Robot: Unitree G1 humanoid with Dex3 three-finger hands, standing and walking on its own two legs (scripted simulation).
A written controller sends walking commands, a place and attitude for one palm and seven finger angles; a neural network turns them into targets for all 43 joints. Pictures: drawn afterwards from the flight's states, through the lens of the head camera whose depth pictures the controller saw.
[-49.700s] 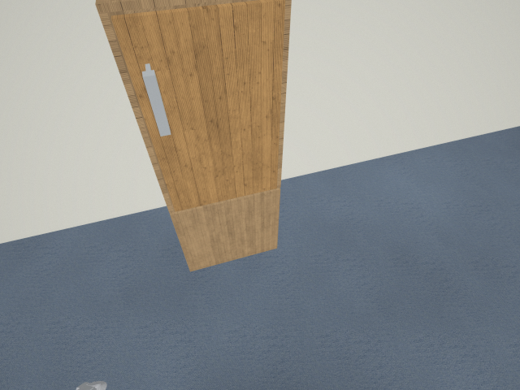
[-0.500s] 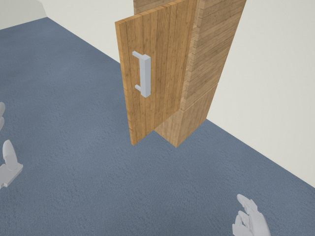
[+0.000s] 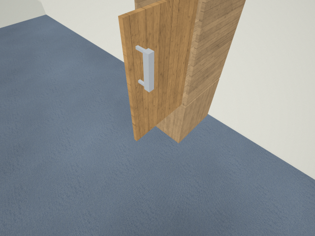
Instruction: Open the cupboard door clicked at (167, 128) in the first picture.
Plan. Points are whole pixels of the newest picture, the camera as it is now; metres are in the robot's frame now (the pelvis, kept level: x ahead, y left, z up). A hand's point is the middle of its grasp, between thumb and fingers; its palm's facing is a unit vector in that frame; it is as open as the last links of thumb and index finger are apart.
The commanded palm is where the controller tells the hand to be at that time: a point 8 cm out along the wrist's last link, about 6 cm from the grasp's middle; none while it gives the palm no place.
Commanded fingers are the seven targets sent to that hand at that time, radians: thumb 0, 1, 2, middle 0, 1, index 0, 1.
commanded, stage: let the arm hang, fingers relaxed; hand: left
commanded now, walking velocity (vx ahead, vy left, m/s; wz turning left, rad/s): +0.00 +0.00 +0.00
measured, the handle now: (144, 69) +0.60 +0.07 +0.09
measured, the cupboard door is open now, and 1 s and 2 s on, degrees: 90 90 90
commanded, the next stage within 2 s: look to check the result in 0.82 s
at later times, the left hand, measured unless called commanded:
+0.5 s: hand out of the picture -0.03 +0.17 -0.17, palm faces +0.06 -0.98 -0.21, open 7.4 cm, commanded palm none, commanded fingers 0.00 0.90 0.90 -0.20 -0.30 -0.20 -0.30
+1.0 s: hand out of the picture +0.00 +0.16 -0.17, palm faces +0.05 -0.98 -0.20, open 7.4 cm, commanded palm none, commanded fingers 0.00 0.90 0.90 -0.20 -0.30 -0.20 -0.30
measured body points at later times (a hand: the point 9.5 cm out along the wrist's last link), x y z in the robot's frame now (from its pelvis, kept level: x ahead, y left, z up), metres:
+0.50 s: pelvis +0.00 +0.00 +0.01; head +0.01 -0.01 +0.46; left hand -0.03 +0.22 -0.15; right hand -0.02 -0.20 -0.16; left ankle +0.03 +0.10 -0.73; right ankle +0.02 -0.10 -0.73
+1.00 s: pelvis +0.02 -0.01 +0.01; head +0.03 -0.02 +0.46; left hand +0.00 +0.21 -0.15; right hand +0.00 -0.23 -0.16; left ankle +0.03 +0.10 -0.73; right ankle +0.02 -0.10 -0.73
